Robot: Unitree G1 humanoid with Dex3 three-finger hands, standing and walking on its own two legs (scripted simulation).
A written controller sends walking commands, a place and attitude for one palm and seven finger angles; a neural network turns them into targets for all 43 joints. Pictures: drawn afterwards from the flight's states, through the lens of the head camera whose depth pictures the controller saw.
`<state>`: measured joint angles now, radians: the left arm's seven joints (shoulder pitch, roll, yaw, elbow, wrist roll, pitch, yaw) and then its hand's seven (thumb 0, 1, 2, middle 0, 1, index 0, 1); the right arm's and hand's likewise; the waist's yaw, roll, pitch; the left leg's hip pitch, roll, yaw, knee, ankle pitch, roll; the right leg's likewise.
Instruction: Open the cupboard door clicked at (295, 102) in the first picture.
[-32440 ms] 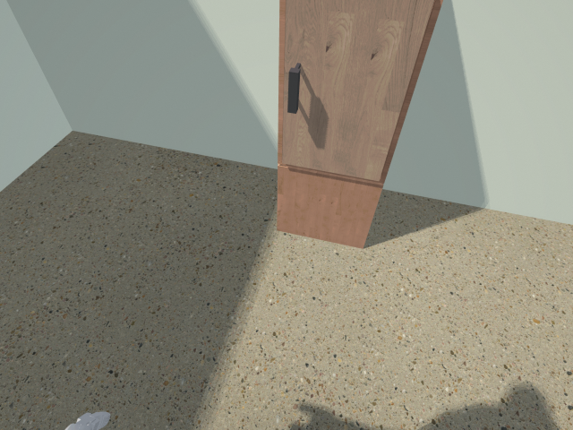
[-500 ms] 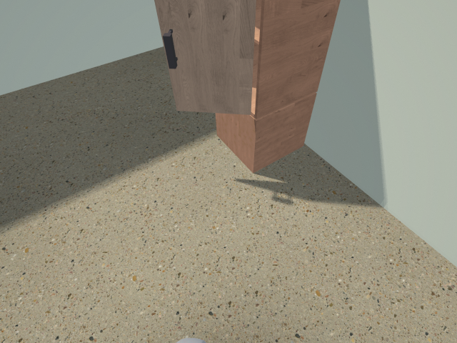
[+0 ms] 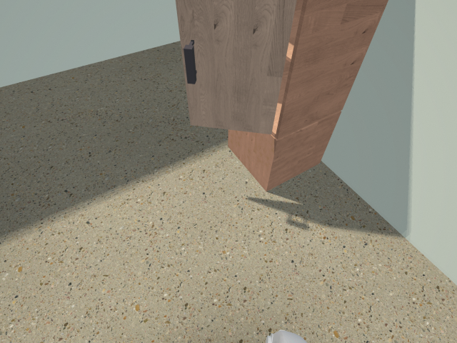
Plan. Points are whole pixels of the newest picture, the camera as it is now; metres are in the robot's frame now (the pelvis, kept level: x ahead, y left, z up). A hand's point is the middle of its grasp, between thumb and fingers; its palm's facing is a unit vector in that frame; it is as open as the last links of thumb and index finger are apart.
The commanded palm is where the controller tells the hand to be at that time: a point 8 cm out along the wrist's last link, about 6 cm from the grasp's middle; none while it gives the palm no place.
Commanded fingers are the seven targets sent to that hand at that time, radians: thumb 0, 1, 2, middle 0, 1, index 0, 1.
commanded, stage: take the last steps up to it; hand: left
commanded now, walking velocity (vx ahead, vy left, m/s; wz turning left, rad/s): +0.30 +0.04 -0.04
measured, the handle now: (192, 61) +0.95 +0.21 -0.03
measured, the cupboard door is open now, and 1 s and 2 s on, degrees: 50 50 50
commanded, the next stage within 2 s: come to a stop and stand still in 0.76 s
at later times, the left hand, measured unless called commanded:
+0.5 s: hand (152, 331) +0.16 +0.17 -0.16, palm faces +0.07 -0.98 -0.20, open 7.3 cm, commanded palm none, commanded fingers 0.00 0.90 0.90 -0.20 -0.30 -0.20 -0.30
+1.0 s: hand (156, 206) +0.45 +0.23 -0.17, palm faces -0.01 -0.98 -0.22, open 7.3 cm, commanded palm none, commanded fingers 0.00 0.90 0.90 -0.20 -0.30 -0.20 -0.30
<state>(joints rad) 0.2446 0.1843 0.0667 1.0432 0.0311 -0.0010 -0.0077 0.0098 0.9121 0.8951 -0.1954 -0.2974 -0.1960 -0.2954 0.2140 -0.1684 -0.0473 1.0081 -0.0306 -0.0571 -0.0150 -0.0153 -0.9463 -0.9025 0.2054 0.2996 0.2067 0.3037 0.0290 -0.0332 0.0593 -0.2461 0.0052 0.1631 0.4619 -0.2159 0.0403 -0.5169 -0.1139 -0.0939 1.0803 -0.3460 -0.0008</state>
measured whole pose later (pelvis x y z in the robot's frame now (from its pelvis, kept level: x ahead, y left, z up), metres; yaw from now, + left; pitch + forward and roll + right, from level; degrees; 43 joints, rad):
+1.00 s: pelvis +0.36 +0.04 +0.00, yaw -2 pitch +0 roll +2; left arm 0.16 0.20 0.04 1.01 0.02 -0.02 0.01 0.01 0.93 0.90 -0.19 -0.30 -0.20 -0.30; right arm 0.29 -0.15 -0.02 1.09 -0.02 -0.03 -0.03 -0.01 -0.93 -0.90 0.20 0.30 0.20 0.30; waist 0.00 -0.04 0.04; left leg -0.19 -0.01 0.16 0.47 -0.27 0.04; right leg -0.35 -0.08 -0.05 0.59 -0.14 0.01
